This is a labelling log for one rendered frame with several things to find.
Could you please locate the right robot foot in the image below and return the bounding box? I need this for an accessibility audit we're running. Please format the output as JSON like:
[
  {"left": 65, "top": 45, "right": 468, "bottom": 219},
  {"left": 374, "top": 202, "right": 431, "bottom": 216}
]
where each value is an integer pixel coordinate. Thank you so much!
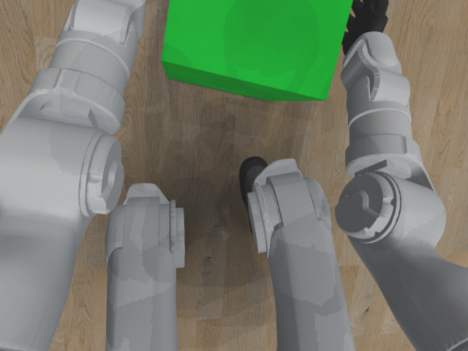
[{"left": 239, "top": 156, "right": 268, "bottom": 235}]

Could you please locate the robot left shin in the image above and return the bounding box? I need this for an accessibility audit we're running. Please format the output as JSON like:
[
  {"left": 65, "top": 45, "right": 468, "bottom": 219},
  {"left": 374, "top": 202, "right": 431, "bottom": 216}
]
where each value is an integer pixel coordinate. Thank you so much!
[{"left": 105, "top": 183, "right": 170, "bottom": 263}]

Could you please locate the left robot forearm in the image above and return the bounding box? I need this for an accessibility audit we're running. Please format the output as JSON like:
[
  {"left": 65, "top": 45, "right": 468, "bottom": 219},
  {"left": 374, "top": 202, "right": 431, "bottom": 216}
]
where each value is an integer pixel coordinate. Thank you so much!
[{"left": 0, "top": 0, "right": 146, "bottom": 137}]

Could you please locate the right robot hand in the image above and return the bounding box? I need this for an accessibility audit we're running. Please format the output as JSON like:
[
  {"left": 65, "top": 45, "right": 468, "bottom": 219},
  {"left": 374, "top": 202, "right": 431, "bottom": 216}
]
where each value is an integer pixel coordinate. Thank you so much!
[{"left": 341, "top": 0, "right": 389, "bottom": 56}]

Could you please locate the robot right upper arm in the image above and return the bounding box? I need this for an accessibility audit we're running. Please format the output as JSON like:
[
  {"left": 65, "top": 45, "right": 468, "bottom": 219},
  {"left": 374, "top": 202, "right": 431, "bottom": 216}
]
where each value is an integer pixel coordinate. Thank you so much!
[{"left": 335, "top": 171, "right": 468, "bottom": 351}]

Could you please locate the right robot forearm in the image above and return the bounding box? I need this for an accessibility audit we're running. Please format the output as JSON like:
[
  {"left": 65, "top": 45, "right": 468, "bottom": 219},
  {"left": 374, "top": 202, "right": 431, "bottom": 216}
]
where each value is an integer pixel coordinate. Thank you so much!
[{"left": 340, "top": 31, "right": 437, "bottom": 194}]

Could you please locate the carton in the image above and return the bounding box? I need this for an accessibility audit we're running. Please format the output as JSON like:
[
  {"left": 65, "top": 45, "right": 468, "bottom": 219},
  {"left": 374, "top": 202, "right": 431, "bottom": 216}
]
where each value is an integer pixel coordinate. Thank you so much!
[{"left": 161, "top": 0, "right": 353, "bottom": 101}]

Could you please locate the robot left upper arm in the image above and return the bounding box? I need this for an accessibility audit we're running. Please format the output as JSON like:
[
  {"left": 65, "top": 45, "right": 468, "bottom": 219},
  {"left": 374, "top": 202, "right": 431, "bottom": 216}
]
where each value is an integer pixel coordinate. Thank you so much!
[{"left": 0, "top": 116, "right": 124, "bottom": 351}]

